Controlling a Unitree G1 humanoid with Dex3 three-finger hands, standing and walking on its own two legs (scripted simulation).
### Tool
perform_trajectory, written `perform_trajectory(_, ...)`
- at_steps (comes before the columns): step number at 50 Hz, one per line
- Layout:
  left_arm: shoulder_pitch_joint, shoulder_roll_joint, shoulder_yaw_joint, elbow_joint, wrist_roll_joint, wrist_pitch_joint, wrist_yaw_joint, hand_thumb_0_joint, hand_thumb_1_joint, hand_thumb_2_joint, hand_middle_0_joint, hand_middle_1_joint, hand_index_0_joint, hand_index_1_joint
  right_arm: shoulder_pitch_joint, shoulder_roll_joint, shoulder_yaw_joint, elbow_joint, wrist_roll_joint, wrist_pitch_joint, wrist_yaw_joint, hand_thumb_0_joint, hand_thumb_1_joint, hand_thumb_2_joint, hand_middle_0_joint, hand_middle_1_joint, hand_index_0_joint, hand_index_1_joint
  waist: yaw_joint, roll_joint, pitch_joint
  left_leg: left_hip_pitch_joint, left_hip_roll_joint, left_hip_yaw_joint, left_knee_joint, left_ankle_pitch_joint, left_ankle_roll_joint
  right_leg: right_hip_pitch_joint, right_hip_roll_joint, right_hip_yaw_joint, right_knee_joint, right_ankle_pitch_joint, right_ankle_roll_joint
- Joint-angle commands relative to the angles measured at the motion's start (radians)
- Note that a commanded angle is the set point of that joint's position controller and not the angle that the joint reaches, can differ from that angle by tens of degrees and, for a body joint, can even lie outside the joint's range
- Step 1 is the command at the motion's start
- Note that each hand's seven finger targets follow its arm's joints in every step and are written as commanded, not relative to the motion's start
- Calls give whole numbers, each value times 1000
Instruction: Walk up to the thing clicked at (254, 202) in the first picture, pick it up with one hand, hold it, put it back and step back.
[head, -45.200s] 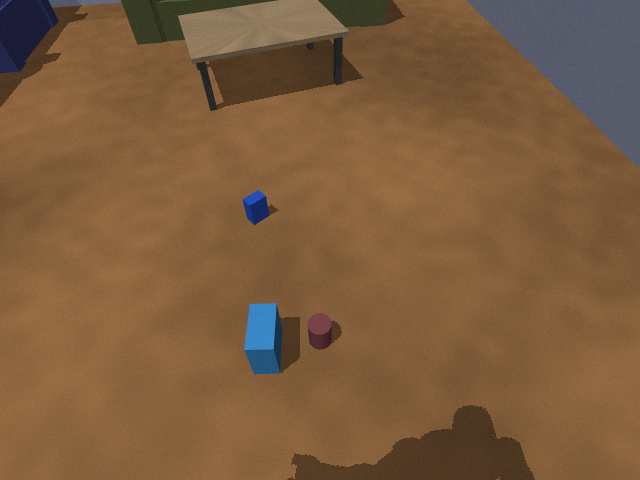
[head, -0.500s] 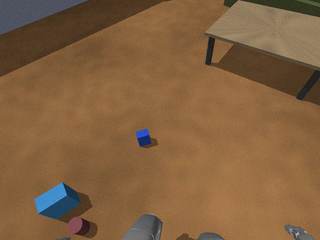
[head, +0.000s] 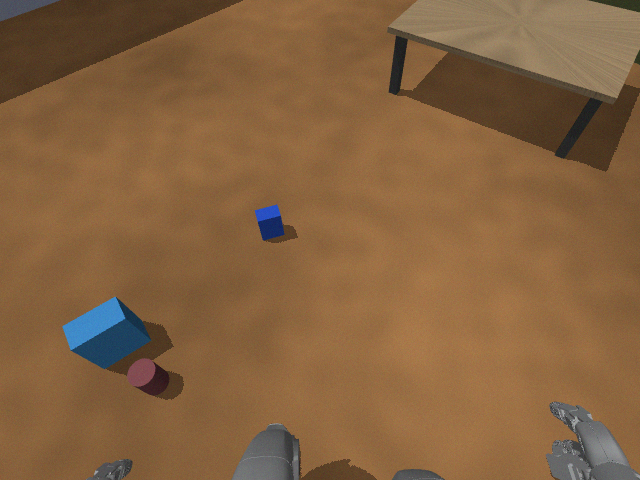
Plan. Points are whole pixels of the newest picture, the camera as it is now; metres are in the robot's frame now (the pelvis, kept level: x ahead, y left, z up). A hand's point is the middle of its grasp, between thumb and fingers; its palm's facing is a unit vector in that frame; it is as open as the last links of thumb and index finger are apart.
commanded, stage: step back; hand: left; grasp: from the side
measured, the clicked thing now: (269, 222) +0.96 +0.25 -0.69
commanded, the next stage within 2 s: stand in 1.18 s
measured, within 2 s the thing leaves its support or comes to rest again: neither
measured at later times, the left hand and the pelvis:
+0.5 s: hand out of the picture -0.07 +0.27 -0.13, palm faces +0.09 -0.92 -0.38, open 7.4 cm; pelvis -0.10 -0.01 +0.01, yaw +4 degrees
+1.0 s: hand out of the picture -0.01 +0.29 -0.13, palm faces +0.08 -0.93 -0.37, open 7.4 cm; pelvis -0.07 +0.01 +0.02, yaw +6 degrees
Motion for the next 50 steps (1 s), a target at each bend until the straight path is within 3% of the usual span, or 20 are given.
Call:
perform_trajectory(1, 22, 404, 112, -95, 19, -27, 23, 0, 900, 900, -200, -300, -200, -300, -36, -163, -70, -84, 16, -3, -32, 0, -900, -900, 200, 300, 200, 300, 76, -293, -113, -61, -151, -156, 410, -445, -4, -231, -499, 586, -392, 172, -324)
perform_trajectory(4, -119, 271, 73, -113, 15, -45, 35, 0, 900, 900, -200, -300, -200, -300, 72, -169, -63, -15, 32, -8, -25, 0, -900, -900, 200, 300, 200, 300, -40, -126, -118, -28, -194, -166, 541, -291, 6, -153, -292, 213, -213, 464, -216)
perform_trajectory(9, 31, 264, 77, -81, 25, -56, 34, 0, 900, 900, -200, -300, -200, -300, 27, -145, -54, -18, 8, -32, -7, 0, -900, -900, 200, 300, 200, 300, 63, -205, -169, -43, -124, -53, 169, -336, -11, 112, -276, 226, -192, 248, -199)
perform_trajectory(13, -9, 262, 58, -71, 6, -42, 21, 0, 900, 900, -200, -300, -200, -300, 111, -129, -66, 60, 2, -51, 3, 0, -900, -900, 200, 300, 200, 300, 6, -199, -166, 287, -133, 34, -298, -178, 26, -57, -247, 178, -145, 118, -148)
perform_trajectory(14, 13, 209, 38, -63, 4, -39, 18, 0, 900, 900, -200, -300, -200, -300, 135, -141, -75, 83, -7, -59, 0, 0, -900, -900, 200, 300, 200, 300, 3, -128, -192, 416, -79, -86, -337, -170, 46, -169, -228, 159, -69, 94, -107)
perform_trajectory(15, 35, 146, 21, -59, -10, -41, 11, 0, 900, 900, -200, -300, -200, -300, 118, -208, -85, 77, -16, -65, 0, 0, -900, -900, 200, 300, 200, 300, 14, 87, -187, 436, 117, -417, -400, -409, 124, -330, -118, 74, 34, -56, -34)
perform_trajectory(16, -52, 218, 44, -45, -17, -43, 19, 0, 900, 900, -200, -300, -200, -300, 64, -294, -92, 65, -4, -65, 7, 0, -900, -900, 200, 300, 200, 300, -26, 135, -139, 169, 242, -524, -468, -604, 246, -223, -77, -6, 162, -160, -14)
perform_trajectory(22, 60, 175, 43, 61, -15, -73, -4, 0, 900, 900, -200, -300, -200, -300, -39, -183, -54, 82, -4, -67, 18, 0, -900, -900, 200, 300, 200, 300, 42, 115, -107, 39, 63, -201, -352, -457, 111, 82, -30, -55, -136, 63, -26)
perform_trajectory(24, 66, 204, 54, 73, 2, -83, 7, 0, 900, 900, -200, -300, -200, -300, 15, -142, -44, 88, 3, -54, 19, 0, -900, -900, 200, 300, 200, 300, 41, 8, -102, -36, 11, -146, -233, -428, 60, 187, -67, 64, -261, 36, -52)
perform_trajectory(26, 28, 302, 65, 69, 14, -95, 11, 0, 900, 900, -200, -300, -200, -300, 14, -137, -57, 107, 0, -46, 16, 0, -900, -900, 200, 300, 200, 300, 34, -166, -38, 21, -124, -79, 100, -396, 21, -109, -354, 490, -499, -509, -181)
perform_trajectory(28, -60, 279, 64, 34, 9, -105, 17, 0, 900, 900, -200, -300, -200, -300, 70, -155, -61, 122, 12, -56, 21, 0, -900, -900, 200, 300, 200, 300, -1, -75, -16, 44, -77, -111, 138, -297, 14, -128, -368, 443, -465, -383, -216)
perform_trajectory(34, -98, 223, 36, 48, 6, -87, 4, 0, 900, 900, -200, -300, -200, -300, 153, -122, -69, 168, -2, -77, 25, 0, -900, -900, 200, 300, 200, 300, -37, -146, -129, 329, -98, -12, -232, -164, 30, -163, -226, 143, -282, -65, -113)
perform_trajectory(35, -76, 185, 22, 51, 2, -82, 2, 0, 900, 900, -200, -300, -200, -300, 153, -142, -78, 170, -12, -83, 18, 0, -900, -900, 200, 300, 200, 300, -43, -64, -137, 368, -48, -106, -314, -158, 42, -195, -183, 81, -174, 35, -84)
perform_trajectory(36, -51, 125, 5, 51, -15, -79, -1, 0, 900, 900, -200, -300, -200, -300, 126, -191, -81, 156, -17, -92, 12, 0, -900, -900, 200, 300, 200, 300, -28, 112, -145, 363, 130, -399, -445, -276, 101, -256, -83, 0, -11, 52, -23)
perform_trajectory(37, -61, 170, 20, 69, -19, -75, 4, 0, 900, 900, -200, -300, -200, -300, 62, -236, -83, 137, -10, -95, 12, 0, -900, -900, 200, 300, 200, 300, -15, 99, -110, 257, 213, -480, -460, -336, 184, -221, -55, -19, 44, -67, -11)
perform_trajectory(40, -61, 170, 18, 80, -24, -84, 7, 0, 900, 900, -200, -300, -200, -300, 26, -185, -63, 140, -8, -103, 9, 0, -900, -900, 200, 300, 200, 300, 3, 91, -127, 300, 156, -316, -360, 16, 175, -161, -74, 12, 23, -50, -25)
perform_trajectory(43, -25, 159, 15, 117, -22, -103, 13, 0, 900, 900, -200, -300, -200, -300, 3, -160, -52, 153, 15, -89, 7, 0, -900, -900, 200, 300, 200, 300, 23, 118, -196, 298, 71, -140, -210, 425, 86, 63, -68, -22, -255, 283, -28)
perform_trajectory(45, 13, 219, 25, 130, -20, -110, 24, 0, 900, 900, -200, -300, -200, -300, 18, -132, -46, 144, 33, -81, 3, 0, -900, -900, 200, 300, 200, 300, 21, 17, -268, 210, -4, -86, -129, 295, 33, 204, -155, 103, -209, 516, -73)
perform_trajectory(47, -42, 258, 29, 113, -18, -105, 20, 0, 900, 900, -200, -300, -200, -300, 46, -125, -45, 162, 21, -75, -2, 0, -900, -900, 200, 300, 200, 300, -4, -63, -250, 208, -34, -64, -120, 43, 24, 154, -254, 201, -200, 438, -140)
perform_trajectory(50, -113, 213, 10, 105, -23, -98, 21, 0, 900, 900, -200, -300, -200, -300, 28, -140, -47, 187, 15, -82, 3, 0, -900, -900, 200, 300, 200, 300, -14, -61, -200, 267, 3, -101, -219, 131, 54, 56, -190, 99, -174, 451, -90)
